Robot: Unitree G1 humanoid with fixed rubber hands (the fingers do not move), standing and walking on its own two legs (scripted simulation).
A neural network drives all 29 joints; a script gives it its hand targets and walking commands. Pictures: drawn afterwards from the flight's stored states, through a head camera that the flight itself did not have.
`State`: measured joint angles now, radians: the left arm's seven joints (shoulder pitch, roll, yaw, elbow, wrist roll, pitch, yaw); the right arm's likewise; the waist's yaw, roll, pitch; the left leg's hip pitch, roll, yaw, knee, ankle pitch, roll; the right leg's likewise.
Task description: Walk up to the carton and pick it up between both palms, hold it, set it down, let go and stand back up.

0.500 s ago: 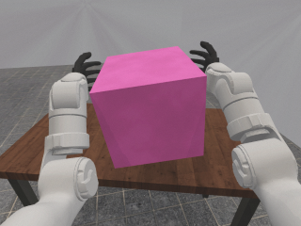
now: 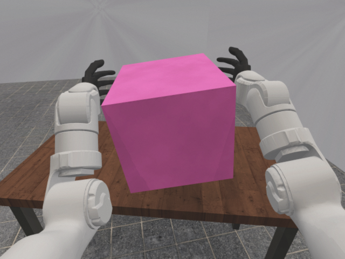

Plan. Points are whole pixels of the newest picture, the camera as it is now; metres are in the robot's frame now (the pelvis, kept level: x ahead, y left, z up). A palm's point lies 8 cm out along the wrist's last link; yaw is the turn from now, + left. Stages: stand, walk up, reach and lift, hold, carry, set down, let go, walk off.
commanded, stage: hold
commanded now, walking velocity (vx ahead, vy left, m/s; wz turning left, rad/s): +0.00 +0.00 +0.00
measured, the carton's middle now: (171, 114) +0.39 -0.01 +0.25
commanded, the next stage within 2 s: none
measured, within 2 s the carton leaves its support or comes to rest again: neither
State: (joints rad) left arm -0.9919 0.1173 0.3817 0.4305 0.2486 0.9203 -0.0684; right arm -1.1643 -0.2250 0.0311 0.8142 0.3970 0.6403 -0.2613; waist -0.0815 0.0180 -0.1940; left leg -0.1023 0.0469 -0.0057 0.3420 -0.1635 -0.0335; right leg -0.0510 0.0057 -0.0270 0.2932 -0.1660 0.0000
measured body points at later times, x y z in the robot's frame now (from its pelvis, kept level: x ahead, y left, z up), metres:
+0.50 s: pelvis +0.00 +0.00 +0.00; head -0.10 +0.01 +0.44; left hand +0.38 +0.16 +0.32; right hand +0.38 -0.16 +0.34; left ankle +0.02 +0.14 -0.75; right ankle +0.00 -0.12 -0.75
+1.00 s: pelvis +0.01 +0.00 +0.00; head -0.10 +0.00 +0.44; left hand +0.38 +0.16 +0.32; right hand +0.38 -0.16 +0.34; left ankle +0.02 +0.14 -0.75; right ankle +0.00 -0.12 -0.75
